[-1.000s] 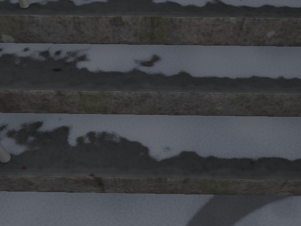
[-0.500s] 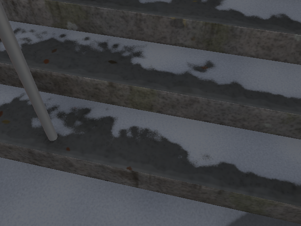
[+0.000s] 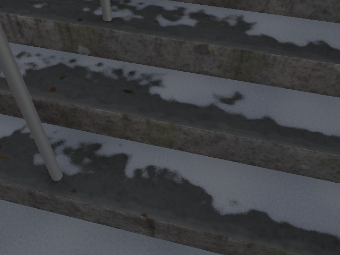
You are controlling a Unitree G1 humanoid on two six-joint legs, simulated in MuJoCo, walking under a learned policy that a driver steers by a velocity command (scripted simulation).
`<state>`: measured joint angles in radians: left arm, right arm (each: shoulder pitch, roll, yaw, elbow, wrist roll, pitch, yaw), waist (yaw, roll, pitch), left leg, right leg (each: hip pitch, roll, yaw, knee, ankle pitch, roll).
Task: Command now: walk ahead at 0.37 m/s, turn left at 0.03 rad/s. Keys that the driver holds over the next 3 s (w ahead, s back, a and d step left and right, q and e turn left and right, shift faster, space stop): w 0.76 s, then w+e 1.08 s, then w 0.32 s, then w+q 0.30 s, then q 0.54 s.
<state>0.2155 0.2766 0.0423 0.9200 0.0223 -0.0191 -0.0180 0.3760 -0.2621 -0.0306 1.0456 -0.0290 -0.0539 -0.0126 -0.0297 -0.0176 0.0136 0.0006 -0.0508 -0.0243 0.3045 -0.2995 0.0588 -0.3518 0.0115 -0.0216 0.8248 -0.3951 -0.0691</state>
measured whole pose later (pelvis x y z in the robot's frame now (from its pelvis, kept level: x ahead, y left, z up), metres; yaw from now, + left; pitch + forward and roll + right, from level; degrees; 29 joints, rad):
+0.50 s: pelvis +0.22 -0.06 +0.00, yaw +0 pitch -1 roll +0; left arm 0.33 0.22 0.03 1.00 0.02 -0.08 -0.01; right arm 0.17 -0.24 -0.02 0.99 -0.04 -0.05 0.03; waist 0.00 0.04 0.05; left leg -0.52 0.07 0.00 1.00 -0.23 0.05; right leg -0.12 0.07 -0.09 0.30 -0.17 -0.10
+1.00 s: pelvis +0.44 -0.03 +0.00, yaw -6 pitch +2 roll +1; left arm 0.09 0.11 -0.02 0.74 0.02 -0.01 0.03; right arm 0.50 -0.16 0.01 1.17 -0.04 -0.10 0.00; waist 0.01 -0.03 -0.01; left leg -0.14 -0.02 0.17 0.37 -0.27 0.05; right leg -1.17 0.02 0.03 2.17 -0.46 -0.14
